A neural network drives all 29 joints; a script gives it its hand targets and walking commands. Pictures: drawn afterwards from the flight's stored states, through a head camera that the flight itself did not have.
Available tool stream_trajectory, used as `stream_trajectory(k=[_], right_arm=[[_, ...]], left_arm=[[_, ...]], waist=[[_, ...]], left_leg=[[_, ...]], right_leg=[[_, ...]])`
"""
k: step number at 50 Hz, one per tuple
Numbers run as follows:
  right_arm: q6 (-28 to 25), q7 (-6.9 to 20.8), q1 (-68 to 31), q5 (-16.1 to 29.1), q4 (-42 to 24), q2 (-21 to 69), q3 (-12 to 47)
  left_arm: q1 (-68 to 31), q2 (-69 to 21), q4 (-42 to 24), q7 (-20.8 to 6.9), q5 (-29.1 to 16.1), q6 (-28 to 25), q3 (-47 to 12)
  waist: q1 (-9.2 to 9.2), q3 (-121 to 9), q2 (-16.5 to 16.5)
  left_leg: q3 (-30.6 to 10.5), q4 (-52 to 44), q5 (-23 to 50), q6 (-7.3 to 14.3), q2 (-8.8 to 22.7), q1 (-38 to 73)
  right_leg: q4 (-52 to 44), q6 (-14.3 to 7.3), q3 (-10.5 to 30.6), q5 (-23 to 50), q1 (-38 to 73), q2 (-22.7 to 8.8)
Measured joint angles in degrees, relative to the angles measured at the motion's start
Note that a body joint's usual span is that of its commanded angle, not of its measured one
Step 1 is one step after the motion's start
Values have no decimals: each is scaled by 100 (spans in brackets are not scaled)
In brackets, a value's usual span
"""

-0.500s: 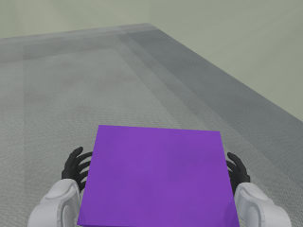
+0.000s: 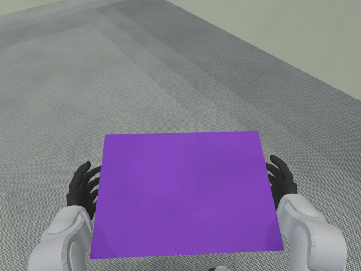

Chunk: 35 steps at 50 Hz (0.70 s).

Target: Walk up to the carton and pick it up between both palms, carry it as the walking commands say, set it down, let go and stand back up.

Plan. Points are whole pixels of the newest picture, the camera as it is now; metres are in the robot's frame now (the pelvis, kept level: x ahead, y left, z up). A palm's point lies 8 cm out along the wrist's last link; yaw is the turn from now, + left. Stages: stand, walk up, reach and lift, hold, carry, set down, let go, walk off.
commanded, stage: carry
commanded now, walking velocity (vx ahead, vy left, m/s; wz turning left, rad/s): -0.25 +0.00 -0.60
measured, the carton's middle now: (182, 200) +0.28 +0.00 +0.02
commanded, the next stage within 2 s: none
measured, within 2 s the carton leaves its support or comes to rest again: neither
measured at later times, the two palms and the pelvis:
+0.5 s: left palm out of the picture +0.09 +0.20 +0.08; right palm out of the picture +0.01 -0.16 +0.07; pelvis -0.19 +0.07 -0.02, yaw -15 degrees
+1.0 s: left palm out of the picture -0.04 +0.28 +0.09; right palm out of the picture -0.21 -0.04 +0.11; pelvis -0.32 +0.21 +0.02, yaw -31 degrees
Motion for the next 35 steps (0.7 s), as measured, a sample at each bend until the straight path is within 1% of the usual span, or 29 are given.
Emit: stream_trajectory(k=[2, 4, 7, 8, 9, 10, 11, 12, 14, 15, 17, 18, 20, 23, 24, 25, 26, 27, 28, 29, 31, 32, 33, 35], right_arm=[[45, -4, 59, -49, -11, 15, 63], [74, 9, 208, -97, -3, 15, 112], [90, 33, 404, -121, 69, 66, 104], [97, 41, 432, -138, 114, 87, 98], [107, 55, 452, -160, 150, 101, 85], [121, 69, 465, -189, 177, 97, 72], [118, 78, 493, -206, 227, 102, 56], [106, 79, 551, -216, 274, 122, 34], [131, 76, 694, -239, 263, 175, -47], [169, 71, 729, -239, 239, 178, -81], [252, 58, 682, -246, 180, 113, -73], [288, 49, 603, -259, 171, 61, -35], [307, 35, 401, -295, 204, -25, 68], [283, -48, 93, -307, 175, -39, 204], [259, -74, 3, -311, 152, -8, 214], [231, -80, -68, -289, 190, -87, 180], [211, -48, -17, -263, 261, -171, 116], [212, -5, 140, -254, 332, -227, 91], [234, 19, 338, -252, 377, -246, 99], [255, 24, 529, -239, 419, -240, 131], [240, 11, 759, -185, 445, -144, 127], [234, 5, 769, -164, 393, -81, 85], [217, 4, 725, -137, 303, -28, 21], [75, 46, 607, -69, 41, 45, -133]], left_arm=[[125, -10, -1, -30, -13, -26, 23], [228, -20, 21, -38, -7, 30, 4], [280, -24, 61, -32, 43, 204, -19], [282, -23, 89, -33, 67, 255, -18], [278, -21, 115, -33, 93, 299, -29], [261, -15, 174, -34, 118, 322, -54], [231, 26, 251, -34, 142, 346, -99], [193, 81, 335, -27, 151, 392, -146], [93, 133, 497, 14, 108, 512, -211], [51, 130, 559, 35, 86, 552, -224], [-17, 91, 609, 52, 65, 563, -200], [-61, 74, 607, 48, 68, 551, -164], [-167, 79, 575, 27, 72, 521, -77], [-259, 184, 431, -33, 4, 406, 54], [-295, 224, 395, -58, -28, 351, 91], [-315, 138, 489, -59, -31, 227, 95], [-311, 31, 619, -24, 7, 166, 44], [-244, -14, 740, 7, 66, 184, -47], [-126, -10, 813, 39, 93, 250, -140], [31, -8, 846, 57, 110, 316, -192], [276, -27, 752, 85, 86, 391, -195], [308, -33, 676, 74, 98, 390, -196], [290, -32, 580, 59, 97, 359, -208], [88, -10, 355, 48, 83, 259, -268]], waist=[[23, -38, -121], [1, -94, -281], [-25, -174, -533], [-7, -211, -596], [13, -266, -615], [7, -333, -503], [-8, -377, -336], [-4, -407, -153], [89, -466, 223], [142, -512, 390], [226, -558, 623], [255, -551, 671], [318, -499, 630], [387, -414, 358], [386, -382, 191], [353, -264, 311], [265, -153, 407], [191, -127, 361], [127, -136, 244], [82, -173, 98], [1, -284, -169], [-57, -319, -250], [-130, -334, -269], [-276, -320, -190]], left_leg=[[-8, 79, -274, 33, -154, -24], [3, 75, -255, 69, -266, -8], [94, 2, 215, 231, -323, 97], [152, 37, 276, 303, -302, 118], [206, 73, 335, 384, -254, 115], [193, 113, 535, 473, -127, 61], [141, 183, 651, 535, 25, -1], [88, 188, 683, 561, 168, -27], [42, -39, 803, 526, 414, -31], [57, -205, 876, 483, 498, -62], [169, -553, 977, 412, 564, -172], [257, -696, 1031, 406, 567, -251], [477, -862, 1200, 408, 556, -428], [884, -733, 1921, 614, 628, -795], [1018, -493, 1966, 689, 649, -985], [955, -265, 1868, 690, 808, -1122], [728, 26, 1355, 540, 847, -1255], [453, 489, 567, 367, 755, -1397], [215, 1051, 47, 235, 632, -1515], [7, 1609, -206, 128, 512, -1591], [-280, 2463, -261, -22, 307, -1572], [-363, 2664, -214, -52, 216, -1476], [-433, 2706, -153, -72, 145, -1353], [-542, 2410, -145, -97, 26, -1059]], right_leg=[[-81, 58, 175, 152, -36, -22], [-179, 126, 290, 299, -3, -65], [-304, 229, 414, 477, 121, -91], [-279, 260, 462, 382, 129, -66], [-137, 237, 475, -79, 66, -20], [377, 226, 365, -810, -129, 100], [1226, 245, 61, -1383, -378, 181], [2130, 269, -247, -1728, -588, 228], [3598, 253, -654, -1837, -814, 307], [4069, 223, -759, -1763, -835, 319], [4426, 198, -811, -1687, -689, 293], [4341, 199, -795, -1699, -529, 270], [3590, 178, -742, -1783, -28, 228], [1645, 72, -741, -1794, 940, 108], [998, 24, -708, -1981, 1241, 43], [922, -42, -749, -2278, 1247, 167], [1018, -100, -814, -2253, 1211, 265], [1077, -144, -822, -2098, 1168, 269], [1069, -171, -784, -1916, 1145, 232], [1011, -178, -692, -1772, 1122, 194], [815, -154, -407, -1519, 1021, 150], [705, -130, -268, -1383, 945, 139], [590, -96, -164, -1233, 850, 147], [379, -5, -63, -923, 618, 176]])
